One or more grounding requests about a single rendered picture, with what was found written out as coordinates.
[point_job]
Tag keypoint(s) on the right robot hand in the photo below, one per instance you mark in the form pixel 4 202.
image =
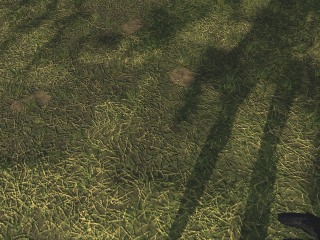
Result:
pixel 308 222

